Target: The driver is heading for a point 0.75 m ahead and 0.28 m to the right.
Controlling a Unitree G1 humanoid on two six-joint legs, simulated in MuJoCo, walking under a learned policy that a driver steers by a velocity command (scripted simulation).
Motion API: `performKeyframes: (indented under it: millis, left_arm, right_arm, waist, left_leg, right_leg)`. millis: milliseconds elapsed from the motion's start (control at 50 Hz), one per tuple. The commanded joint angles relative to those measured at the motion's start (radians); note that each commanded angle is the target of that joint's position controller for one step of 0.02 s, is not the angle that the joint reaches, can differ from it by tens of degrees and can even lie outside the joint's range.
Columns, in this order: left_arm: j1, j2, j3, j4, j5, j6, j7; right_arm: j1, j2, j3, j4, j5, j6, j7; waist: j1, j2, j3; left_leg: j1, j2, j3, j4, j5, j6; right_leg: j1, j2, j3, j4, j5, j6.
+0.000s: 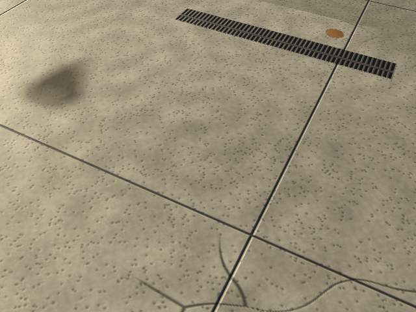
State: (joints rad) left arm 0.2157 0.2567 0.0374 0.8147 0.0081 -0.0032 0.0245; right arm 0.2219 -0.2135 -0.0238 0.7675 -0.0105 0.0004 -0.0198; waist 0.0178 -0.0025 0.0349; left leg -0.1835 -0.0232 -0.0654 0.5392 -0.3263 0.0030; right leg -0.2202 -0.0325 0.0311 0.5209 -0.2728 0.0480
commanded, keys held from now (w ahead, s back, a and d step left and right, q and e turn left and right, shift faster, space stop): no key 0.12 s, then w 0.66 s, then w+e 0.22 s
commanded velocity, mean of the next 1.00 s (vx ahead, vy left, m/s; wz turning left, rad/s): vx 0.32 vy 0.00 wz -0.04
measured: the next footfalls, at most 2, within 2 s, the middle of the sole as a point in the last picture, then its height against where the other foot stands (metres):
left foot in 0.82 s outside the picture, level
right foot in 1.36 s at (274, 261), level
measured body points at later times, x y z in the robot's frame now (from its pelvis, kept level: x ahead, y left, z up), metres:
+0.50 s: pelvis +0.08 -0.04 +0.01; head +0.09 -0.06 +0.46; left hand +0.08 +0.22 -0.11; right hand +0.19 -0.31 -0.12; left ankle +0.06 +0.11 -0.66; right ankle +0.02 -0.13 -0.73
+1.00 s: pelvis +0.35 +0.01 +0.01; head +0.37 +0.01 +0.46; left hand +0.42 +0.28 -0.13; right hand +0.43 -0.27 -0.11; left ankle +0.39 +0.09 -0.73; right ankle +0.30 -0.15 -0.64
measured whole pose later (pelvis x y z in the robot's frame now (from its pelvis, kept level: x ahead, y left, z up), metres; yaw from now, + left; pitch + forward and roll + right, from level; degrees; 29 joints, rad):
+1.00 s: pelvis +0.35 +0.01 +0.01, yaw -5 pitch +0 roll +2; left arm 0.31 0.28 0.06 0.88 -0.04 -0.06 0.02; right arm 0.20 -0.25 -0.06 0.87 -0.01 -0.11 0.03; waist 0.00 -0.04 0.05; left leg -0.23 -0.05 0.12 0.38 -0.14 0.06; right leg -0.50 -0.09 0.07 1.17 -0.30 -0.04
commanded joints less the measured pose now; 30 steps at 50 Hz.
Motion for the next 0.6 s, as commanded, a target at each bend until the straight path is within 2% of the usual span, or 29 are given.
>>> performKeyframes:
  millis: [20, 120, 140, 160, 180, 220, 240, 260, 280, 300, 320, 340, 360, 380, 400, 420, 440, 460, 480, 500, 540, 600]
  left_arm:
    - [-0.001, 0.101, 0.024, -0.037, -0.002, -0.010, 0.009]
    - [0.015, 0.101, 0.024, 0.001, -0.004, -0.006, 0.017]
    - [0.034, 0.091, 0.022, 0.016, -0.004, -0.003, 0.018]
    - [0.037, 0.090, 0.023, 0.025, -0.009, -0.002, 0.019]
    - [0.028, 0.086, 0.024, 0.024, -0.015, -0.004, 0.020]
    - [-0.020, 0.067, 0.020, -0.007, -0.026, -0.030, 0.016]
    - [-0.042, 0.064, 0.019, -0.021, -0.035, -0.049, 0.010]
    - [-0.041, 0.068, 0.021, -0.025, -0.042, -0.067, 0.001]
    - [-0.024, 0.068, 0.021, -0.021, -0.047, -0.082, -0.011]
    - [0.026, 0.065, 0.022, 0.000, -0.047, -0.095, -0.022]
    - [0.127, 0.067, 0.029, 0.051, -0.043, -0.103, -0.029]
    - [0.225, 0.089, 0.041, 0.100, -0.030, -0.104, -0.032]
    - [0.342, 0.176, 0.063, 0.121, -0.023, -0.108, -0.031]
    - [0.386, 0.241, 0.071, 0.121, -0.014, -0.116, -0.047]
    - [0.288, 0.171, 0.048, 0.096, -0.011, -0.122, -0.045]
    - [0.231, 0.125, 0.036, 0.074, -0.013, -0.122, -0.041]
    - [0.199, 0.127, 0.034, 0.064, -0.013, -0.119, -0.041]
    - [0.193, 0.110, 0.025, 0.063, -0.013, -0.114, -0.041]
    - [0.213, 0.079, 0.014, 0.071, -0.009, -0.107, -0.041]
    - [0.244, 0.070, 0.010, 0.082, -0.007, -0.101, -0.039]
    - [0.281, 0.083, 0.009, 0.095, -0.011, -0.090, -0.030]
    - [0.275, 0.115, 0.011, 0.091, -0.008, -0.078, -0.012]
  right_arm:
    - [0.001, -0.116, -0.030, -0.040, 0.002, -0.015, -0.003]
    - [0.010, -0.110, -0.029, 0.000, 0.004, -0.016, -0.003]
    - [0.029, -0.108, -0.029, 0.017, 0.005, -0.014, -0.005]
    - [0.038, -0.125, -0.036, 0.027, 0.011, -0.010, -0.007]
    - [0.049, -0.152, -0.045, 0.030, 0.017, -0.006, -0.009]
    - [0.089, -0.197, -0.056, 0.036, 0.024, -0.015, -0.007]
    - [0.096, -0.209, -0.060, 0.042, 0.030, -0.026, -0.008]
    - [0.085, -0.206, -0.059, 0.043, 0.032, -0.036, -0.008]
    - [0.061, -0.196, -0.056, 0.040, 0.035, -0.043, -0.007]
    - [0.019, -0.187, -0.053, 0.032, 0.042, -0.043, -0.005]
    - [-0.033, -0.179, -0.050, 0.020, 0.046, -0.038, -0.003]
    - [-0.058, -0.143, -0.041, 0.009, 0.036, -0.041, -0.003]
    - [-0.085, -0.070, -0.020, -0.021, 0.026, -0.050, -0.004]
    - [-0.095, -0.109, -0.034, -0.059, 0.041, -0.068, -0.011]
    - [-0.058, -0.154, -0.046, -0.042, 0.055, -0.081, -0.006]
    - [-0.033, -0.150, -0.045, -0.020, 0.059, -0.091, 0.005]
    - [-0.030, -0.142, -0.046, -0.007, 0.051, -0.098, 0.010]
    - [-0.057, -0.148, -0.052, -0.009, 0.041, -0.101, 0.014]
    - [-0.070, -0.139, -0.053, -0.009, 0.034, -0.100, 0.024]
    - [-0.071, -0.119, -0.050, -0.007, 0.031, -0.098, 0.033]
    - [-0.112, -0.090, -0.042, -0.020, 0.025, -0.092, 0.042]
    - [-0.239, -0.058, -0.024, -0.067, 0.028, -0.094, 0.048]
  waist:
    - [-0.004, 0.016, -0.027]
    - [-0.003, 0.014, -0.024]
    - [-0.004, 0.024, -0.045]
    - [-0.011, 0.045, -0.029]
    - [-0.024, 0.081, 0.007]
    - [-0.053, 0.188, 0.095]
    - [-0.058, 0.210, 0.138]
    - [-0.047, 0.214, 0.156]
    - [-0.030, 0.212, 0.152]
    - [0.005, 0.191, 0.128]
    - [0.057, 0.157, 0.084]
    - [0.088, 0.092, 0.038]
    - [0.118, -0.165, -0.009]
    - [0.116, -0.315, -0.006]
    - [0.060, -0.178, 0.056]
    - [0.037, -0.124, 0.089]
    - [0.026, -0.089, 0.084]
    - [0.028, -0.077, 0.086]
    - [0.032, -0.088, 0.066]
    - [0.034, -0.106, 0.048]
    - [0.042, -0.090, 0.040]
    - [0.061, -0.074, 0.072]
  left_leg:
    - [-0.043, 0.058, -0.058, -0.114, 0.209, 0.025]
    - [-0.040, 0.049, -0.046, -0.114, 0.220, 0.023]
    - [-0.032, 0.042, -0.042, -0.127, 0.122, 0.027]
    - [-0.039, 0.039, -0.052, -0.144, -0.052, 0.047]
    - [-0.061, 0.063, -0.101, -0.182, -0.270, 0.079]
    - [-0.082, 0.206, -0.318, -0.316, -0.542, 0.176]
    - [-0.111, 0.268, -0.415, -0.357, -0.553, 0.218]
    - [-0.103, 0.296, -0.446, -0.365, -0.502, 0.236]
    - [-0.082, 0.298, -0.425, -0.351, -0.432, 0.231]
    - [-0.102, 0.268, -0.358, -0.320, -0.359, 0.204]
    - [-0.180, 0.204, -0.260, -0.266, -0.270, 0.163]
    - [-0.251, 0.130, -0.156, -0.130, -0.147, 0.118]
    - [-0.388, -0.002, 0.021, 0.210, -0.086, 0.032]
    - [-0.545, -0.056, 0.001, 0.446, -0.249, 0.013]
    - [-0.612, 0.018, -0.062, 0.578, -0.216, 0.031]
    - [-0.635, 0.059, -0.057, 0.604, -0.107, 0.053]
    - [-0.644, 0.088, -0.032, 0.586, -0.020, 0.066]
    - [-0.649, 0.113, -0.019, 0.550, 0.047, 0.067]
    - [-0.614, 0.123, 0.002, 0.522, 0.095, 0.063]
    - [-0.599, 0.119, 0.028, 0.501, 0.128, 0.053]
    - [-0.603, 0.112, 0.064, 0.431, 0.174, 0.024]
    - [-0.536, 0.089, 0.095, 0.214, 0.289, -0.007]
  right_leg:
    - [0.038, -0.011, 0.006, -0.050, 0.172, -0.003]
    - [0.042, -0.011, 0.006, -0.052, 0.179, -0.003]
    - [0.048, 0.006, -0.015, -0.045, 0.097, -0.005]
    - [0.017, 0.038, -0.049, -0.008, -0.043, -0.011]
    - [-0.046, 0.064, -0.079, 0.046, -0.167, -0.021]
    - [-0.197, 0.071, -0.097, 0.192, -0.219, -0.042]
    - [-0.229, 0.041, -0.060, 0.246, -0.208, -0.065]
    - [-0.258, 0.015, -0.032, 0.259, -0.224, -0.090]
    - [-0.248, -0.001, -0.024, 0.208, -0.242, -0.114]
    - [-0.147, 0.001, -0.037, 0.090, -0.196, -0.134]
    - [0.056, 0.033, -0.070, -0.034, -0.051, -0.137]
    - [0.216, 0.027, -0.024, -0.057, 0.021, -0.124]
    - [0.338, -0.168, 0.309, -0.228, -0.153, -0.196]
    - [0.373, -0.349, 0.699, -0.369, -0.230, -0.326]
    - [0.331, -0.364, 0.666, -0.364, -0.259, -0.336]
    - [0.314, -0.313, 0.541, -0.360, -0.238, -0.302]
    - [0.316, -0.272, 0.445, -0.369, -0.177, -0.267]
    - [0.323, -0.248, 0.367, -0.375, -0.054, -0.241]
    - [0.319, -0.209, 0.284, -0.377, 0.072, -0.220]
    - [0.325, -0.189, 0.226, -0.372, 0.199, -0.216]
    - [0.323, -0.172, 0.152, -0.371, 0.356, -0.225]
    - [0.231, -0.145, 0.082, -0.408, 0.360, -0.220]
